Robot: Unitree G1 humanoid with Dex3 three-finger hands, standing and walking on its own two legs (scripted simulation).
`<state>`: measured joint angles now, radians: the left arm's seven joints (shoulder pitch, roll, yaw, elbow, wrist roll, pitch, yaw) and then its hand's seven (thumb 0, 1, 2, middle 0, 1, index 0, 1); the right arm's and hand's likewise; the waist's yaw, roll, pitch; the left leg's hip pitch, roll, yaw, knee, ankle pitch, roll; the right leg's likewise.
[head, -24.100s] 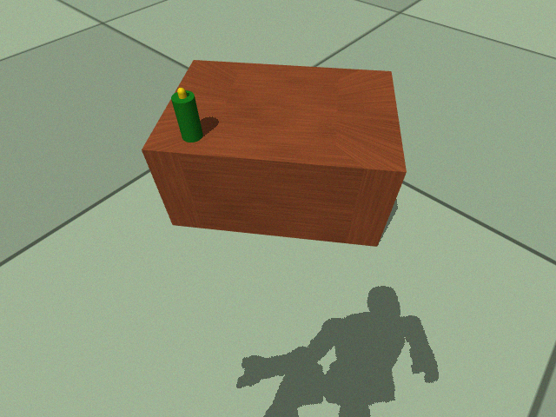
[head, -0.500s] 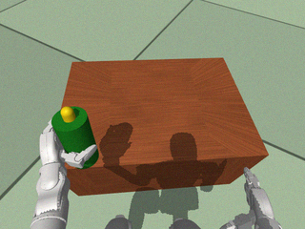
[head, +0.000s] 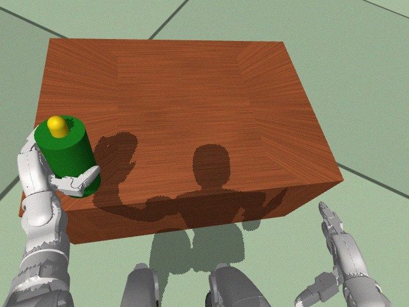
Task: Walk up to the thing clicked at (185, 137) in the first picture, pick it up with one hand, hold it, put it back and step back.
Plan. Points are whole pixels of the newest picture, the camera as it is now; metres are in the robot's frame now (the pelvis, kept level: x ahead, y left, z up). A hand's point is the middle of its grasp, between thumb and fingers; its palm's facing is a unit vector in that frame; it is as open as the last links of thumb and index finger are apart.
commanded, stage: crouch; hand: left
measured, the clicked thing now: (70, 155) +0.41 +0.21 +0.00
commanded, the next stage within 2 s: lower in 0.46 s
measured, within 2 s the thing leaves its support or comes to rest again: neither
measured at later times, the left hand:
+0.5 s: hand (71, 158) +0.43 +0.23 -0.06, palm faces +0.26 -0.96 -0.04, open 10.9 cm
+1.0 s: hand (82, 169) +0.44 +0.23 -0.14, palm faces +0.25 -0.97 -0.03, open 10.9 cm
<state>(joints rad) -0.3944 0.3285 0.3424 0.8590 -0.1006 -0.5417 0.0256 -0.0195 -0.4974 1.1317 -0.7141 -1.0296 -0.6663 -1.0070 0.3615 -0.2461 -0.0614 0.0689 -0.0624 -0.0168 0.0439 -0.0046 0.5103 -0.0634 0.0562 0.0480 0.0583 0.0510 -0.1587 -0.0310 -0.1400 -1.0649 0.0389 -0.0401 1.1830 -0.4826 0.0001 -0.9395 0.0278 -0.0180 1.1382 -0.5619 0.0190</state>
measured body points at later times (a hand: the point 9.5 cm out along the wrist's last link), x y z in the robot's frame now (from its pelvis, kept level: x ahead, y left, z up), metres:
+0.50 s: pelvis -0.02 +0.00 -0.04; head +0.12 +0.06 +0.39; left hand +0.41 +0.28 -0.05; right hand +0.14 -0.27 -0.02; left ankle +0.04 +0.11 -0.64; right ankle -0.01 -0.14 -0.64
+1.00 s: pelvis -0.02 +0.00 -0.07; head +0.16 +0.08 +0.34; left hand +0.43 +0.28 -0.13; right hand +0.15 -0.27 -0.02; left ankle +0.04 +0.11 -0.64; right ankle -0.01 -0.14 -0.64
